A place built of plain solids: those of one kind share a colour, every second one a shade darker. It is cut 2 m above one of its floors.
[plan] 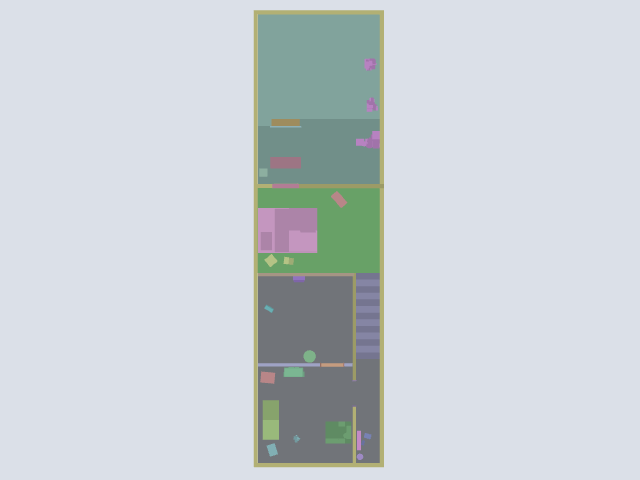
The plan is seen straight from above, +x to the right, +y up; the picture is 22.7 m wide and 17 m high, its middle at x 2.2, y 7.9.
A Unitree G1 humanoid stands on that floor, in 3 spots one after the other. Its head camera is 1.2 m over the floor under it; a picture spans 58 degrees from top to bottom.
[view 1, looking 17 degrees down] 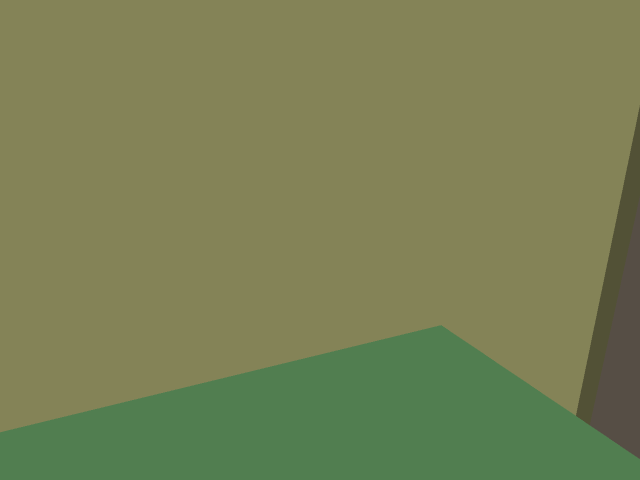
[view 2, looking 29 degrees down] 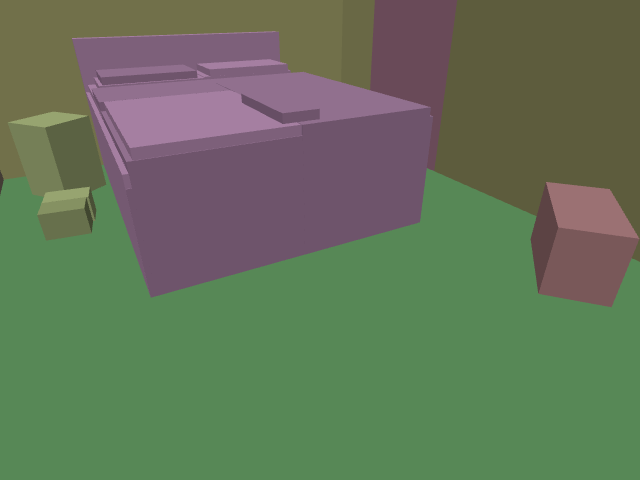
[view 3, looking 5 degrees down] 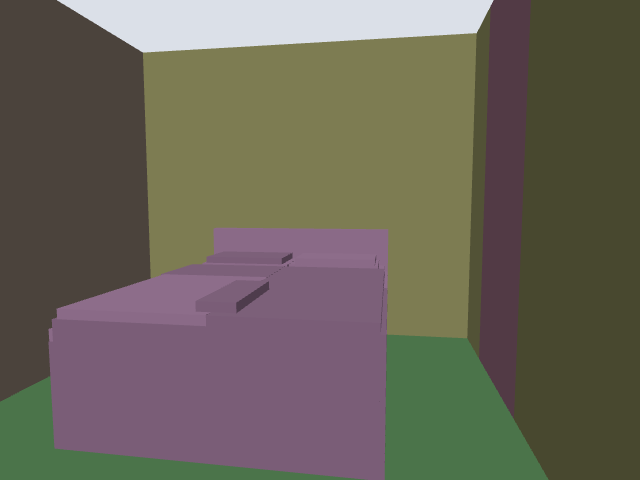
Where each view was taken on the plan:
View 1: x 2.55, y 8.29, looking -24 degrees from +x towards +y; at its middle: wall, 2.02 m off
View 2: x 3.90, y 7.34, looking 151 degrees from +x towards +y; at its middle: bedstead_upper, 2.34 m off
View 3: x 3.90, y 9.04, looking -171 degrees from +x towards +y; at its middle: bedstead_upper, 3.86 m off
